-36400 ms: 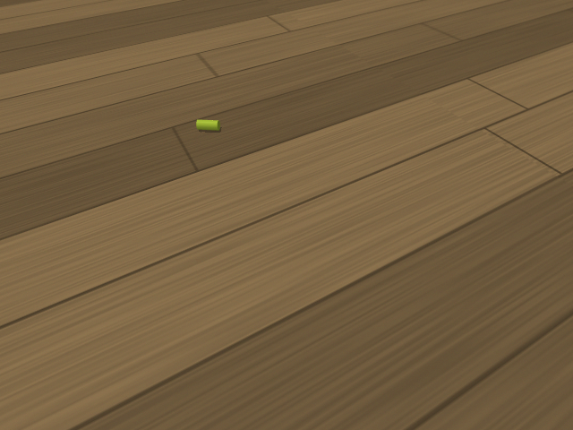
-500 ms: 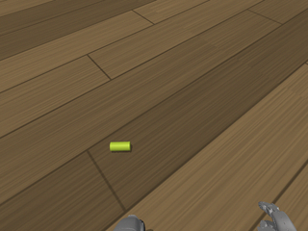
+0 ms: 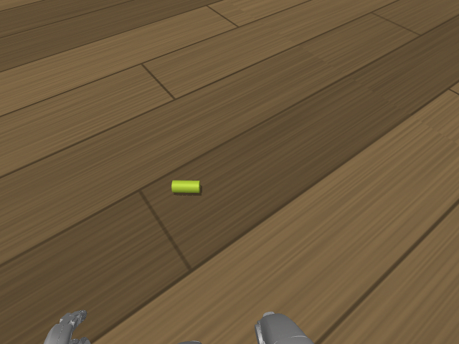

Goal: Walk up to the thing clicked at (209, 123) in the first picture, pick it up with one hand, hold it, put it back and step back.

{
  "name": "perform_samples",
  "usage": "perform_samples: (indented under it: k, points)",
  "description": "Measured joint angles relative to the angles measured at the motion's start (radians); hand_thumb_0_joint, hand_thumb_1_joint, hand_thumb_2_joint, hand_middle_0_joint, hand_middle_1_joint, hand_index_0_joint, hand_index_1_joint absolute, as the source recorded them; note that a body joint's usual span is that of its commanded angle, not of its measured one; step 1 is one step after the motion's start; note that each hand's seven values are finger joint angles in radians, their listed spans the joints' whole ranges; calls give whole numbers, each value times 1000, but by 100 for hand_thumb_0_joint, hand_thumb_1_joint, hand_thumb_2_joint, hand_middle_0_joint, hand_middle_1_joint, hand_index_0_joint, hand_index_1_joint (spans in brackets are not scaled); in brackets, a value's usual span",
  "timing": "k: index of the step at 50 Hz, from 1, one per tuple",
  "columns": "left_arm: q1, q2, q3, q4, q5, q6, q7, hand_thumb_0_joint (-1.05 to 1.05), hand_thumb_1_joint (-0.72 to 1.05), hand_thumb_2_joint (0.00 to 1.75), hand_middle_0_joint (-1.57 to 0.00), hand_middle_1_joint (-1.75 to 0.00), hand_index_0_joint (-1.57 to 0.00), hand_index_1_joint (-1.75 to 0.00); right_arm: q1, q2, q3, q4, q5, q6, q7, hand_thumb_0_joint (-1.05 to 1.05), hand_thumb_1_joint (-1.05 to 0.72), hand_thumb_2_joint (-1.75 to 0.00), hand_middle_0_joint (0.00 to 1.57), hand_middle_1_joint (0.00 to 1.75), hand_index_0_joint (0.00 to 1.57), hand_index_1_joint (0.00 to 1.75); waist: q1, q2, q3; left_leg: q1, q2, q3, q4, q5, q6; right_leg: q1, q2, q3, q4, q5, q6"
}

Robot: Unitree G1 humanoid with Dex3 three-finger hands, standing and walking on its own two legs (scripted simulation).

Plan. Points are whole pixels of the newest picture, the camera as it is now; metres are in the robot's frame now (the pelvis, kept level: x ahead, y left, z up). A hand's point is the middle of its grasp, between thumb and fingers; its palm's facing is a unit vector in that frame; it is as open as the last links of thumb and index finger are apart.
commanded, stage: step back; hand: left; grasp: from above
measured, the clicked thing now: (186, 186) +0.87 +0.22 -0.73
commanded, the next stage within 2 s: stand in 1.38 s
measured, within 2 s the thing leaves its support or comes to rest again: neither
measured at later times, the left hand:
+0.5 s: hand out of the picture -0.07 +0.28 -0.13, palm faces +0.02 -0.90 -0.44, open 7.3 cm
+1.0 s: hand out of the picture -0.08 +0.26 -0.15, palm faces +0.01 -0.94 -0.34, open 7.3 cm
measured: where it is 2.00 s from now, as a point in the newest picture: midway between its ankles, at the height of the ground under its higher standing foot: outside the picture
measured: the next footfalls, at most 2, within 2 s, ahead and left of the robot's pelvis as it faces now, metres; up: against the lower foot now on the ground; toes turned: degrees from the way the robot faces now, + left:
right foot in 0.20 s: -0.10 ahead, -0.13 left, +0.00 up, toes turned +0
left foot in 0.50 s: -0.12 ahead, +0.12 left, +0.00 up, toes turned -2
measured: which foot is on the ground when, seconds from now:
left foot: down 0.00-0.22, up 0.24-0.48, down 0.50-1.00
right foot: up 0.00-0.18, down 0.20-1.00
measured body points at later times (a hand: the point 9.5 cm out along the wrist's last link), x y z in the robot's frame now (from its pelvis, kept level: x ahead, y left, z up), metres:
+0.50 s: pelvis -0.15 +0.00 +0.00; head -0.12 -0.02 +0.45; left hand -0.07 +0.32 -0.10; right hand -0.07 -0.32 -0.13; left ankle -0.16 +0.13 -0.72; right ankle -0.11 -0.12 -0.72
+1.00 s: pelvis -0.15 +0.00 +0.01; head -0.15 +0.01 +0.46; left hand -0.08 +0.31 -0.12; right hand -0.09 -0.30 -0.12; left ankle -0.16 +0.12 -0.72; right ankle -0.14 -0.12 -0.72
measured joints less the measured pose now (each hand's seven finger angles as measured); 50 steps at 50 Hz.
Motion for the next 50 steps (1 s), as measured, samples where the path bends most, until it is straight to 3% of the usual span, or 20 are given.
perform_samples:
  k: [4,8,10,11,12,14,16,18,21,24,26,30,34,37,39,41,44,46,49,50]
  points:
    - [26,-7,0,7,1,-14,-10,1,91,90,-20,-30,-21,-30,-31,0,5,-23,3,-3,-9,0,-90,-89,20,30,21,30,18,12,-8,-32,25,15,-30,55,2,70,8,-25,1,-4,20]
    - [49,-14,-6,21,9,-22,-19,1,91,90,-20,-30,-21,-30,-75,-13,5,-58,8,-6,-9,0,-90,-89,20,30,21,30,35,29,-1,-89,47,39,-8,86,-11,204,-38,-71,-263,26,29]
    - [61,-19,-9,36,16,-33,-22,1,91,90,-20,-30,-21,-30,-97,-25,7,-66,15,1,-7,0,-90,-89,20,30,21,30,45,44,-4,-131,62,48,32,89,-23,283,-51,-93,-461,117,14]
    - [60,-34,-9,50,22,-39,-22,1,91,90,-20,-30,-21,-30,-112,-36,4,-61,19,5,-8,0,-90,-89,20,30,21,30,42,80,6,-147,84,31,55,90,-25,292,-28,-108,-487,134,2]
    - [65,-45,-12,58,26,-41,-26,1,91,90,-20,-30,-21,-30,-120,-40,0,-52,23,10,-11,0,-91,-89,20,30,21,30,36,101,8,-162,75,-4,82,39,-20,286,-19,-121,-483,145,-7]
    - [88,-48,-19,61,30,-44,-32,1,91,90,-20,-30,-21,-30,-116,-31,-3,-37,27,23,-18,0,-91,-89,20,30,20,30,58,81,-9,-205,-2,-61,244,-117,-22,253,-39,-102,-464,161,-18]
    - [105,-53,-20,67,30,-43,-30,1,91,90,-20,-30,-21,-30,-100,-31,-2,-30,36,23,-18,0,-91,-89,20,30,20,30,68,66,-23,-226,-64,-101,412,-143,-23,240,-62,-88,-480,190,-18]
    - [111,-55,-16,72,34,-42,-27,1,90,90,-20,-30,-21,-31,-73,-36,-3,-24,38,12,-19,0,-91,-89,20,30,20,30,66,62,-38,-211,-83,-108,476,-133,-31,227,-80,-91,-494,212,-15]
    - [110,-49,-9,64,44,-49,-28,1,90,90,-20,-30,-21,-31,-25,-43,-3,1,29,2,-14,0,-91,-89,20,30,20,30,60,64,-58,-126,-51,-83,368,-147,-40,209,-97,-117,-498,229,-12]
    - [102,-33,-4,53,45,-56,-36,1,90,90,-20,-30,-21,-31,15,-41,-8,41,18,-6,-7,0,-91,-89,20,30,20,30,57,58,-74,1,-7,-34,105,-175,-31,187,-115,-148,-474,228,-4]
    - [96,-15,-5,54,40,-53,-40,1,90,90,-20,-30,-21,-31,22,-26,-14,72,11,-20,-6,0,-91,-89,20,30,20,30,59,26,-68,69,-17,-7,-48,-36,-25,172,-141,-144,-435,218,8]
    - [118,-2,-7,106,23,-37,-49,1,91,90,-20,-30,-21,-30,35,5,-2,98,0,-43,3,0,-91,-89,20,30,20,30,46,1,-99,72,-14,6,-63,-3,-6,150,-111,-96,-351,80,3]
    - [136,6,-6,145,13,-50,-62,1,91,90,-20,-30,-20,-30,26,21,12,100,-2,-56,7,0,-91,-89,20,30,21,30,36,-5,-116,71,10,13,-67,6,-25,209,-103,-105,-452,125,-1]
    - [129,-19,-6,171,21,-65,-58,1,91,90,-20,-30,-20,-30,9,12,10,100,6,-46,6,0,-91,-89,20,30,21,30,33,41,-108,57,47,-14,-14,-29,-35,257,-67,-132,-548,271,3]
    - [127,-32,-11,176,28,-77,-59,1,91,90,-20,-30,-21,-30,7,11,7,107,10,-40,4,0,-91,-89,20,30,21,30,41,47,-123,29,27,-40,42,-117,-26,252,-65,-137,-553,265,-7]
    - [120,-46,-16,176,29,-82,-58,1,91,90,-20,-30,-21,-30,7,3,3,111,14,-43,5,0,-91,-89,20,30,20,30,50,45,-127,10,8,-36,82,-137,-22,250,-76,-137,-558,261,-14]
    - [105,-60,-25,178,29,-82,-58,1,91,90,-20,-30,-21,-30,14,-12,-4,121,14,-60,6,0,-91,-89,20,30,20,30,50,48,-134,35,8,-12,-20,-82,-10,243,-93,-142,-556,261,3]
    - [94,-58,-30,183,24,-76,-58,1,91,90,-20,-30,-21,-30,12,-9,-9,135,5,-68,0,0,-91,-89,20,30,20,30,50,29,-133,55,-6,1,-72,23,-9,237,-110,-131,-536,249,17]
    - [84,-48,-34,200,13,-71,-58,1,91,90,-20,-30,-21,-30,5,7,-1,152,3,-72,1,0,-91,-89,20,30,20,30,45,13,-137,71,-5,12,-91,18,-7,244,-101,-111,-541,214,9]
    - [79,-43,-35,205,11,-73,-58,1,91,90,-20,-30,-21,-30,0,13,3,157,3,-72,2,0,-91,-89,20,30,20,30,44,9,-134,78,-2,13,-98,16,-9,256,-99,-111,-563,247,9]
